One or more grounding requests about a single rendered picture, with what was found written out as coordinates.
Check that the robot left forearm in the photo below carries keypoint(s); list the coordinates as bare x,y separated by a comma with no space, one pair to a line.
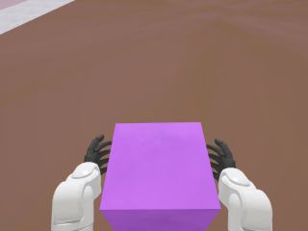
73,200

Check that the robot left hand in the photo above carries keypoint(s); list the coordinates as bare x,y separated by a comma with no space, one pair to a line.
94,154

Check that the robot right hand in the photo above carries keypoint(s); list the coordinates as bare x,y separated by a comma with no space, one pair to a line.
224,158

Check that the robot right forearm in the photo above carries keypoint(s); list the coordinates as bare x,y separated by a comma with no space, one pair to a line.
249,209

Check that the carton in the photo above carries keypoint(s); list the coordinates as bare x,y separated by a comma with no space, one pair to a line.
159,178

